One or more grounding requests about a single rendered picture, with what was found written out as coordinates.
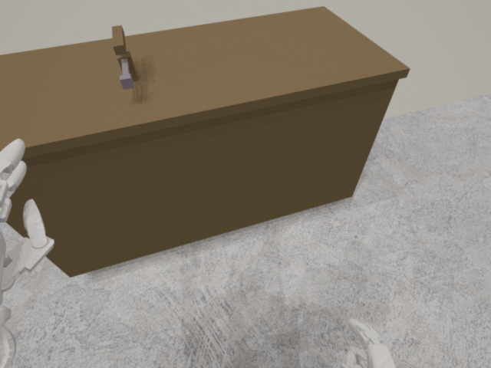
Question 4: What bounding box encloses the left robot forearm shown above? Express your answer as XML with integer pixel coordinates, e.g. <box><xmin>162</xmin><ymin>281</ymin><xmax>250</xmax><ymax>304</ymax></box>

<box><xmin>0</xmin><ymin>305</ymin><xmax>16</xmax><ymax>368</ymax></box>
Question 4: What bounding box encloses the robot left hand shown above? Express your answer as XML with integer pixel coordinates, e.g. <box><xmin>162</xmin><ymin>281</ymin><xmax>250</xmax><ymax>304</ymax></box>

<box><xmin>0</xmin><ymin>139</ymin><xmax>54</xmax><ymax>305</ymax></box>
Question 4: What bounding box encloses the robot right hand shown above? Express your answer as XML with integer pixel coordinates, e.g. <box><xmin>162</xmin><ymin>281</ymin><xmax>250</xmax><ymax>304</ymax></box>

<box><xmin>341</xmin><ymin>318</ymin><xmax>397</xmax><ymax>368</ymax></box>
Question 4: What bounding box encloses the counter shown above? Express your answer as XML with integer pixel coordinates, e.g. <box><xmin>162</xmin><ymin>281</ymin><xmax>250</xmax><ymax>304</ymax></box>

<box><xmin>0</xmin><ymin>6</ymin><xmax>410</xmax><ymax>278</ymax></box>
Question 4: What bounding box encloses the tap lever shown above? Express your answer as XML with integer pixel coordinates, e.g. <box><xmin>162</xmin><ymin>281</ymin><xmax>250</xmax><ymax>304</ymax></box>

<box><xmin>120</xmin><ymin>58</ymin><xmax>134</xmax><ymax>90</ymax></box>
